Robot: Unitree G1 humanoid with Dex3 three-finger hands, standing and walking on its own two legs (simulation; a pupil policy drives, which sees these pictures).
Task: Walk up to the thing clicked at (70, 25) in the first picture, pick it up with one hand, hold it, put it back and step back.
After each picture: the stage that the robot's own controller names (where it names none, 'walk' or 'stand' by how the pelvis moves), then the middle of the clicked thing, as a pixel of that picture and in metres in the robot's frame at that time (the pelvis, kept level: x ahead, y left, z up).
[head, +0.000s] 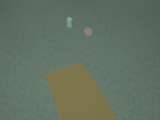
stand; (69, 22) +1.81 +0.13 -0.72
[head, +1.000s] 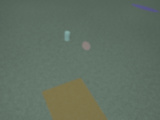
walk; (67, 36) +1.68 +0.10 -0.72
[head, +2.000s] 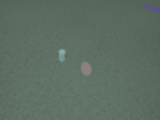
walk; (62, 55) +1.11 +0.12 -0.71
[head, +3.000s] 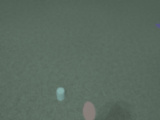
walk; (60, 94) +0.69 +0.12 -0.71
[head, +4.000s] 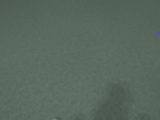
walk; out of the picture +0.45 +0.16 -0.71
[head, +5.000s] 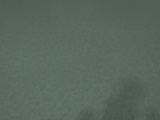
stand; out of the picture +0.37 +0.14 -0.72
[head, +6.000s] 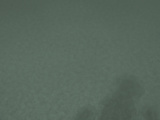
stand; out of the picture +0.36 +0.15 -0.72
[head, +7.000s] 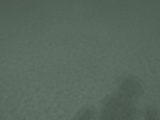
stand; out of the picture +0.36 +0.16 -0.73
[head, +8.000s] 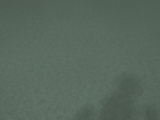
stand; out of the picture +0.35 +0.16 -0.73
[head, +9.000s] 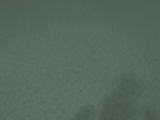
go down; out of the picture +0.35 +0.16 -0.73
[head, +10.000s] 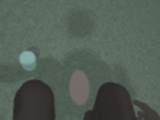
go down; (28, 61) +0.43 +0.20 -0.34
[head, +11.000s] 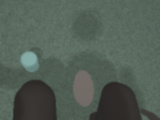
approach; (30, 62) +0.42 +0.21 -0.31
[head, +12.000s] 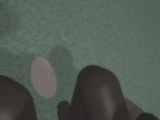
close in; out of the picture +0.41 +0.26 -0.22
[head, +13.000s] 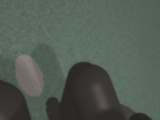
close; out of the picture +0.41 +0.27 -0.22
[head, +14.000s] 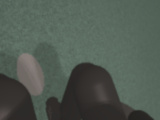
lift; out of the picture +0.38 +0.25 -0.23
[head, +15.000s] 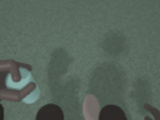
lift; (24, 86) +0.32 +0.19 -0.03
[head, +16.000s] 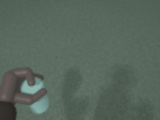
hold; (36, 96) +0.31 +0.16 -0.01
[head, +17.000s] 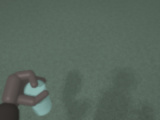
hold; (38, 98) +0.31 +0.16 -0.02
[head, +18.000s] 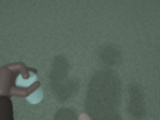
crouch; (30, 88) +0.35 +0.17 -0.08
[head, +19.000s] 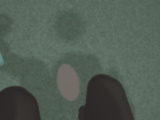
lower; out of the picture +0.50 +0.28 -0.30
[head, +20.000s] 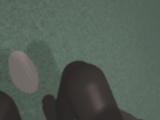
lower; out of the picture +0.46 +0.35 -0.26
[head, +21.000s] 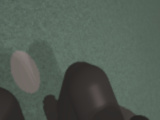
lower; out of the picture +0.45 +0.35 -0.26
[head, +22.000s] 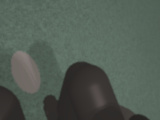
lower; out of the picture +0.45 +0.35 -0.25
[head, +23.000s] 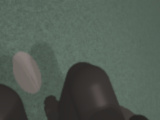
lower; out of the picture +0.45 +0.35 -0.25
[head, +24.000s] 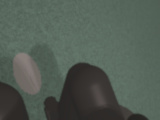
open; out of the picture +0.45 +0.34 -0.26
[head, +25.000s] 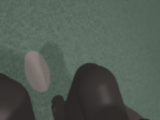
stand; out of the picture +0.44 +0.37 -0.26
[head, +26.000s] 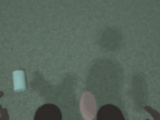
walk; (19, 81) +0.46 +0.36 -0.52
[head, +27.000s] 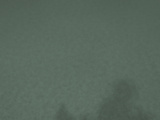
stand; out of the picture +0.41 +0.40 -0.69
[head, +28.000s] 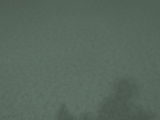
stand; out of the picture +0.40 +0.48 -0.69
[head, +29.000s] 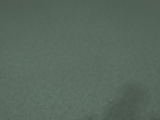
stand; out of the picture +0.40 +0.54 -0.74
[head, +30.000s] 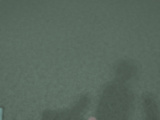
walk; out of the picture +0.42 +0.63 -0.73
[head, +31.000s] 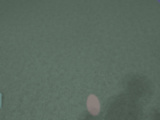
walk; out of the picture +0.55 +0.74 -0.73
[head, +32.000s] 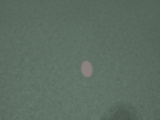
walk; out of the picture +0.88 +0.77 -0.72
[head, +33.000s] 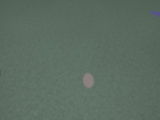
stand; out of the picture +0.97 +0.84 -0.73
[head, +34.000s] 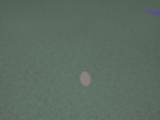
stand; out of the picture +0.97 +0.92 -0.75
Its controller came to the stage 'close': yes
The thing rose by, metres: 0.69
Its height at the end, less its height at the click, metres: -0.02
